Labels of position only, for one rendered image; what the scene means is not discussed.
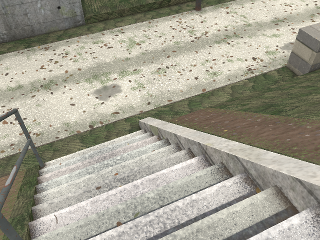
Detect stairs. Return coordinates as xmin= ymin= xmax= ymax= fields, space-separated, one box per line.
xmin=28 ymin=129 xmax=320 ymax=240

